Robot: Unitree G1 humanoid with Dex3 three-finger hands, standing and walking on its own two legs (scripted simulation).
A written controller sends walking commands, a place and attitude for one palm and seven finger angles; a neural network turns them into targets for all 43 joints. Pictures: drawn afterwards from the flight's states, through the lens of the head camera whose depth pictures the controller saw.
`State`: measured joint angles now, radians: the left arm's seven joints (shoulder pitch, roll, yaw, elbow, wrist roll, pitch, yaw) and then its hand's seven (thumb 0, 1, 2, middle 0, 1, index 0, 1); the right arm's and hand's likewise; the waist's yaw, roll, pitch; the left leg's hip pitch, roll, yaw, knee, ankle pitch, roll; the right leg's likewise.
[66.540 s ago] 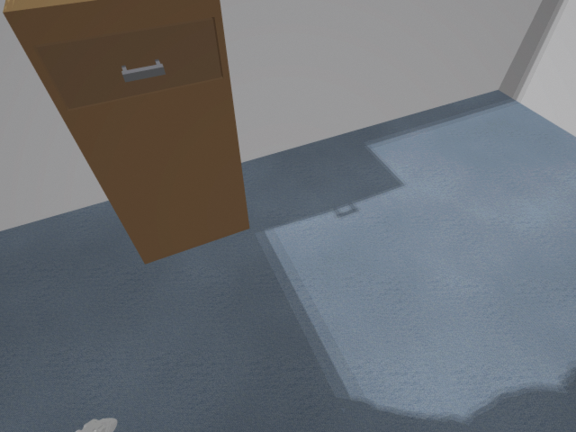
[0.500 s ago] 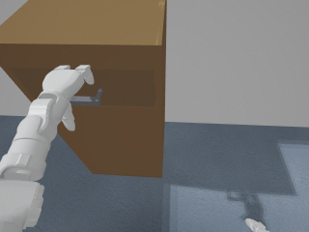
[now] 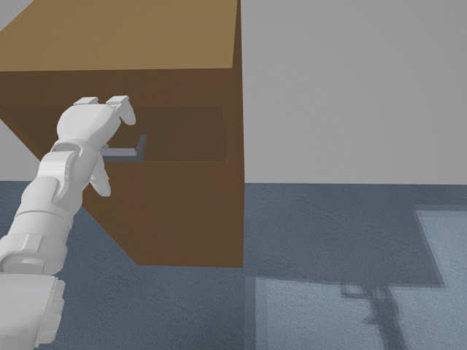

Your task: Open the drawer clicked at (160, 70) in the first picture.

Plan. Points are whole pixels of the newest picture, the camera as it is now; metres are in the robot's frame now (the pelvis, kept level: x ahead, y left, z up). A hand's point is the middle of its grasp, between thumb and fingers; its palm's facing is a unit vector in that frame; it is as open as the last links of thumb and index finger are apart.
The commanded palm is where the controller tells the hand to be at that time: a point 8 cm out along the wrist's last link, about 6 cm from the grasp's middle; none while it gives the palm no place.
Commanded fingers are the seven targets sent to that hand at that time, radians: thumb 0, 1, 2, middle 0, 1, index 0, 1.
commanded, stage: re-aim the fingers above the handle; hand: left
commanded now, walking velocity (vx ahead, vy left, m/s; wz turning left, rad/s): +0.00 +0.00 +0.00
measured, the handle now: (120, 147) +0.48 +0.25 +0.05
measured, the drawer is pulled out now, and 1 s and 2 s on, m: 0.00 0.00 0.00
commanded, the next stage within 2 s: lower the fingers behind the handle in 1.50 s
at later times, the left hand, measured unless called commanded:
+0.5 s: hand (107, 143) +0.44 +0.23 +0.11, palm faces +0.01 -0.03 -1.00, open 13.7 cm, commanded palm +0.41 +0.23 +0.17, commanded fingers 0.00 -0.50 0.30 -0.30 -1.20 -0.30 -1.20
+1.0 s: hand (109, 148) +0.43 +0.23 +0.11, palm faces -0.01 -0.02 -1.00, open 13.8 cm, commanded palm +0.41 +0.24 +0.17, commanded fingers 0.00 -0.50 0.30 -0.30 -1.20 -0.30 -1.20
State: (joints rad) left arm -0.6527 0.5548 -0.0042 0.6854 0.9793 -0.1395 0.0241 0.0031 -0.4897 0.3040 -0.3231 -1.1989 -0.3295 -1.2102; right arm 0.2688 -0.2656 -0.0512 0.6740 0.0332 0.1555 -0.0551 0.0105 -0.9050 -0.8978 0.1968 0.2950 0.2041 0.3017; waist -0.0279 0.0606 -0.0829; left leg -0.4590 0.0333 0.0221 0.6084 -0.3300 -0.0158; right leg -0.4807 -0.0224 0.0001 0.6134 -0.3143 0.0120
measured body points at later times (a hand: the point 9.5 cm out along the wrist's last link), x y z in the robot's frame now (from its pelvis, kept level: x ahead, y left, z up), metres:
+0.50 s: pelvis -0.01 +0.01 +0.00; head +0.04 -0.01 +0.45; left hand +0.43 +0.23 +0.17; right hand +0.09 -0.26 -0.13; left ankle -0.02 +0.13 -0.73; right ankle -0.01 -0.13 -0.73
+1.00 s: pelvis +0.00 +0.00 +0.00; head +0.04 -0.03 +0.45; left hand +0.43 +0.23 +0.16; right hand +0.08 -0.27 -0.13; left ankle -0.02 +0.13 -0.73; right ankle -0.01 -0.13 -0.73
